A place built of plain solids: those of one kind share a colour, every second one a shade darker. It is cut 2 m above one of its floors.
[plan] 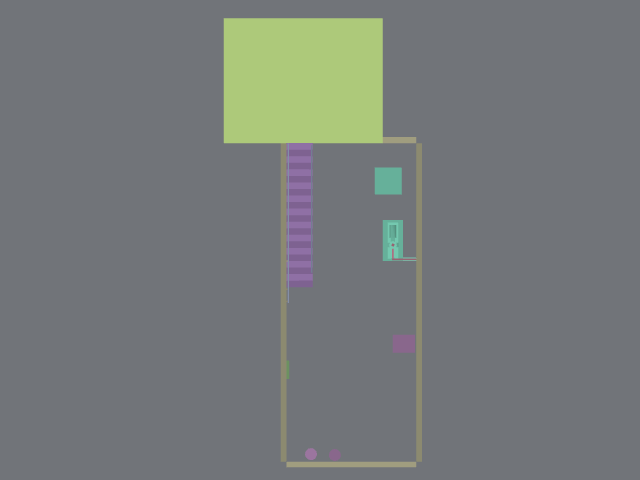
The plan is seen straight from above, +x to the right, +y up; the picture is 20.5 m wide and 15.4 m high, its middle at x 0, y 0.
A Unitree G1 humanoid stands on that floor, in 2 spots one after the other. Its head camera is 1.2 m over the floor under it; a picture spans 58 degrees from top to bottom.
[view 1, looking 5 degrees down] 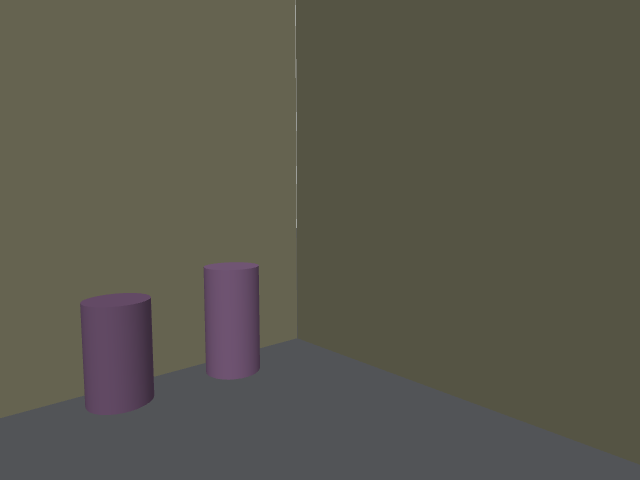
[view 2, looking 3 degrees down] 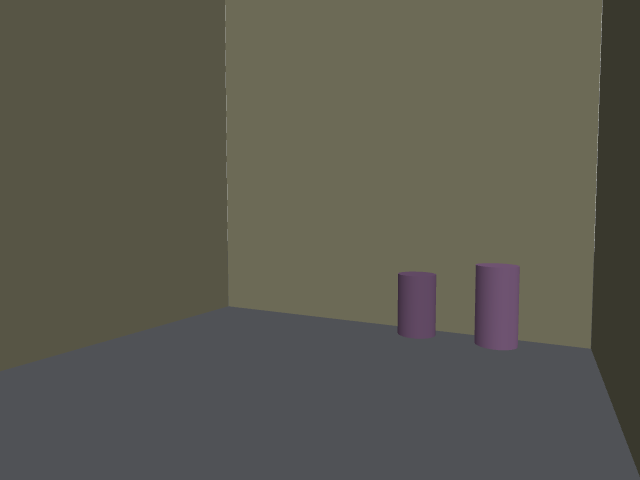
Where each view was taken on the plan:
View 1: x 1.28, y -4.20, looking -132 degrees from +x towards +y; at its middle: wall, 3.53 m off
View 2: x -0.64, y -2.51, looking -63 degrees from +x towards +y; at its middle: wall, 5.17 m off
